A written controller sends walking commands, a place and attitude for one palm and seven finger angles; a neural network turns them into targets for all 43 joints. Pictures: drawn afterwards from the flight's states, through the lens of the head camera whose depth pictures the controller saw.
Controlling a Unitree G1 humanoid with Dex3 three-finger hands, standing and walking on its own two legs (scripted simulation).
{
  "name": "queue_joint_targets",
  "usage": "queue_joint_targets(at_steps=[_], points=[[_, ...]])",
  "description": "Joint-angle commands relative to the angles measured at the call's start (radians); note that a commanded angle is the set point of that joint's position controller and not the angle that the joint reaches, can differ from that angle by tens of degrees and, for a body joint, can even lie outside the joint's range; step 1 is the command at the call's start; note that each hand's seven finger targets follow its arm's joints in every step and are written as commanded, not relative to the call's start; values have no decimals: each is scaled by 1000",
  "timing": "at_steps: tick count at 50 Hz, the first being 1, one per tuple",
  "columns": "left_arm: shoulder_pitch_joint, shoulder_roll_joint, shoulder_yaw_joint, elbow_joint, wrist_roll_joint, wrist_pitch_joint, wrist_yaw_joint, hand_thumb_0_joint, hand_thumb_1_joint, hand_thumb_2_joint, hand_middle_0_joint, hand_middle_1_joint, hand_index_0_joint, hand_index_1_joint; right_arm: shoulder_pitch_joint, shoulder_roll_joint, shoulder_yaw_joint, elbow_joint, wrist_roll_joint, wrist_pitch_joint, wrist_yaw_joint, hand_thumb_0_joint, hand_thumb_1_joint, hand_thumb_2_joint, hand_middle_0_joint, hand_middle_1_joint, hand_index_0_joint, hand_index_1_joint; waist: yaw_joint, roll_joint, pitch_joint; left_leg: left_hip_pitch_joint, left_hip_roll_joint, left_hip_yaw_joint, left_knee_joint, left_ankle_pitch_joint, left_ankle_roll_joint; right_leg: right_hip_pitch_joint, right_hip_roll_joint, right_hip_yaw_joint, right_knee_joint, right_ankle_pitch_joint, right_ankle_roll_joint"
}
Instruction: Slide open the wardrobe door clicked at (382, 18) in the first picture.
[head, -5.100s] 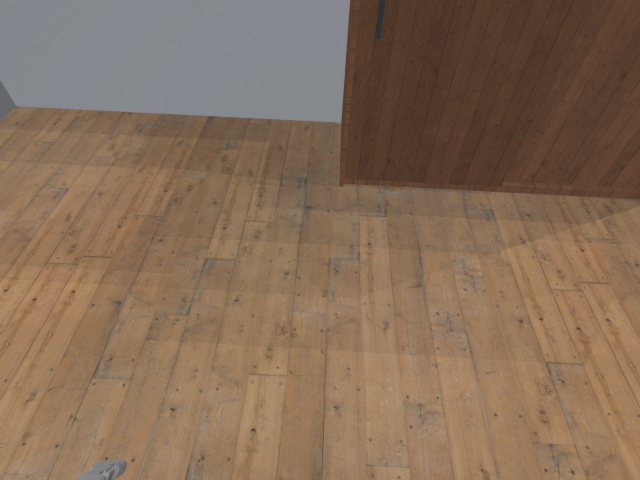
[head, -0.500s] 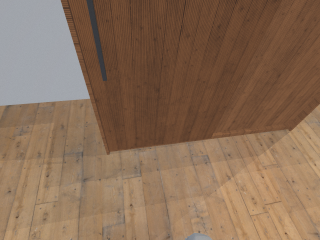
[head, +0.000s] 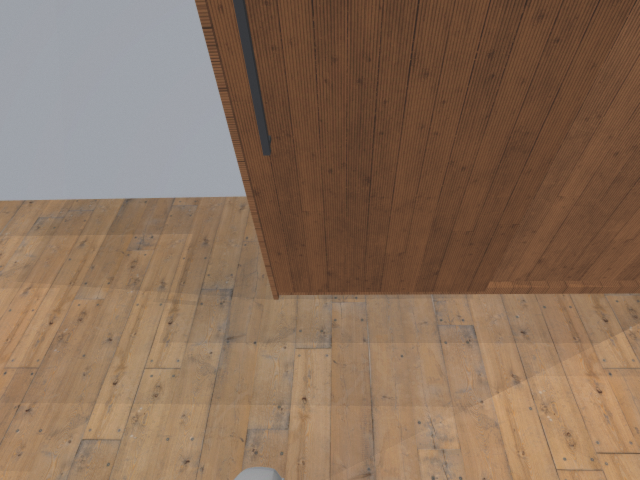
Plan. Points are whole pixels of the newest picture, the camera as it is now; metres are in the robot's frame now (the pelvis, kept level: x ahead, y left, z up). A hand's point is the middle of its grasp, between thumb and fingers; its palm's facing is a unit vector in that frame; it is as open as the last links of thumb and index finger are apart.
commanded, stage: take the last steps up to it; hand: left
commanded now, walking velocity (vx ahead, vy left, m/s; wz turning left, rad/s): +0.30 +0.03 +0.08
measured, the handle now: (255, 78) +0.79 +0.17 +0.10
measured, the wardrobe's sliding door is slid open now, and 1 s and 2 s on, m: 0.00 0.00 0.00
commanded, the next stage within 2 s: come to a stop and stand still in 1.06 s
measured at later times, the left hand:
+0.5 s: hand out of the picture +0.09 +0.24 -0.18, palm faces +0.07 -0.98 -0.18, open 7.4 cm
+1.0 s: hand (212, 416) +0.24 +0.20 -0.18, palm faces +0.09 -0.98 -0.18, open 7.3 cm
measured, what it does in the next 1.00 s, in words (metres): walks ahead: left foot, then right foot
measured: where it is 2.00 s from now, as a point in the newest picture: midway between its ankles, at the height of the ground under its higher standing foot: (325, 458)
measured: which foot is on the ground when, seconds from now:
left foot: up 0.00-0.20, down 0.22-0.66, up 0.68-1.00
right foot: down 0.00-0.22, up 0.24-0.62, down 0.64-1.00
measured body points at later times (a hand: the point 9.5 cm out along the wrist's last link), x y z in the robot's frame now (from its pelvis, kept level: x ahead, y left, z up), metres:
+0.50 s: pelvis +0.07 +0.05 +0.00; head +0.09 +0.07 +0.45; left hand +0.08 +0.30 -0.16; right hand +0.06 -0.18 -0.15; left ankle -0.01 +0.16 -0.74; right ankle +0.15 -0.08 -0.69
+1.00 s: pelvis +0.24 +0.02 +0.00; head +0.25 +0.03 +0.45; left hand +0.23 +0.25 -0.16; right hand +0.31 -0.21 -0.15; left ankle +0.32 +0.16 -0.71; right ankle +0.23 -0.08 -0.74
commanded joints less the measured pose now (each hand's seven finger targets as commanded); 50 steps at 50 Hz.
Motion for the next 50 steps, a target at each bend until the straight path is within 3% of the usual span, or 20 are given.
queue_joint_targets(at_steps=[1,5,9,10,11,12,14,16,19,26,28,30,31,32,33,34,36,38,40,50], points=[[152,199,46,13,6,-33,-1,0,900,900,-200,-300,-200,-300,-125,-39,2,-91,3,-46,9,0,-900,-900,200,300,200,300,79,-193,0,-117,25,48,-145,-49,9,150,-268,294,-245,-54,-105],[166,212,48,56,11,-37,-6,0,900,900,-200,-300,-200,-300,-120,-16,15,-79,12,-69,10,0,-900,-900,200,300,200,300,81,-209,-27,-9,16,84,-318,-92,37,148,-275,282,-244,-69,-119],[82,183,41,76,-10,-22,-11,0,900,900,-200,-300,-200,-300,73,-21,25,5,15,-93,-7,0,-900,-900,200,300,200,300,-18,-121,-38,406,-3,145,-662,83,50,-118,-156,130,-121,-187,-30],[75,138,30,71,-13,-21,-17,0,900,900,-200,-300,-200,-300,140,-76,12,24,14,-100,-16,0,-900,-900,200,300,200,300,-50,49,-59,543,111,0,-715,4,82,-256,-93,75,32,-207,11],[47,78,17,40,-11,-18,-24,0,900,900,-200,-300,-200,-300,214,-168,-9,40,5,-98,-24,0,-900,-900,200,300,200,300,-88,264,-21,563,316,-258,-819,-157,167,-422,-3,-34,253,-267,50],[-29,98,18,6,2,-16,-22,0,900,900,-200,-300,-200,-300,234,-186,-14,43,2,-90,-25,0,-900,-900,200,300,200,300,-107,248,54,457,379,-353,-894,-295,224,-472,-2,17,402,-311,38],[-70,110,30,16,4,-9,-33,0,900,900,-200,-300,-200,-300,172,-118,3,39,4,-97,-36,0,-900,-900,200,300,200,300,-76,188,156,346,341,-297,-924,-257,229,-517,-52,97,572,-191,33],[-9,100,30,53,2,-12,-46,0,900,900,-200,-300,-200,-300,114,-76,17,26,8,-114,-39,0,-900,-900,200,300,200,300,-25,123,123,338,274,-152,-901,-53,201,-461,-64,95,594,-84,45],[15,83,29,64,2,-5,-47,0,900,900,-200,-300,-200,-300,138,-60,16,34,13,-134,-44,0,-900,-900,200,300,200,300,-8,100,58,408,233,-45,-863,224,209,-452,-58,80,567,-9,64],[-156,74,25,4,-6,-10,-52,0,900,900,-200,-300,-200,-300,206,-70,8,81,2,-133,-44,0,-900,-900,200,300,200,300,-38,115,89,406,244,16,-797,426,206,-358,-34,37,268,12,46],[-140,80,29,4,-7,-14,-52,0,900,900,-200,-300,-200,-300,189,-78,5,85,-1,-131,-44,0,-900,-900,200,300,200,300,-20,131,84,371,253,18,-762,425,198,-262,-15,28,207,15,28],[-7,111,43,44,-3,-26,-49,0,900,900,-200,-300,-200,-300,173,-79,6,91,4,-127,-42,0,-900,-900,200,300,200,300,52,58,26,299,210,54,-585,497,166,-23,37,-6,98,58,7],[135,154,55,89,2,-40,-44,0,900,900,-200,-300,-200,-300,178,-63,9,91,11,-132,-37,0,-900,-900,200,300,200,300,114,-21,-56,213,152,98,-385,484,132,192,13,38,51,83,-14],[275,261,82,125,9,-53,-29,0,900,900,-200,-300,-200,-300,208,-3,19,73,25,-139,-27,0,-900,-900,200,300,200,300,157,-267,-177,1,40,168,-66,143,88,405,-242,364,-36,69,-94],[329,314,84,132,-12,-50,-25,0,900,900,-200,-300,-200,-300,178,-3,22,31,29,-137,-29,0,-900,-900,200,300,200,300,149,-307,-208,-137,-25,96,179,-243,83,428,-395,628,-163,126,-186],[238,308,85,113,-15,-49,-20,0,900,900,-200,-300,-200,-300,140,-8,13,35,30,-132,-29,0,-900,-900,200,300,200,300,134,-261,-188,-165,23,7,290,-191,91,329,-399,643,-208,-54,-204],[54,206,57,55,-14,-45,-9,0,900,900,-200,-300,-200,-300,76,-4,9,33,15,-120,-20,0,-900,-900,200,300,200,300,62,-75,-28,-158,102,-7,271,-17,88,69,-323,458,-253,-180,-157],[-16,138,34,41,-8,-55,-8,0,900,900,-200,-300,-200,-300,145,34,15,60,5,-95,-15,0,-900,-900,200,300,200,300,-6,-115,-1,-69,113,19,179,59,65,-76,-250,281,-286,-73,-114],[-9,125,28,53,-4,-62,-7,0,900,900,-200,-300,-200,-300,178,51,16,69,4,-83,-11,0,-900,-900,200,300,200,300,-29,-130,3,-32,105,51,79,78,46,-110,-210,195,-291,13,-106],[65,164,39,105,-1,-63,-11,0,900,900,-200,-300,-200,-300,-5,39,23,-16,12,-111,5,0,-900,-900,200,300,200,300,13,-118,15,43,74,108,-374,116,39,9,-232,173,-222,94,-122]])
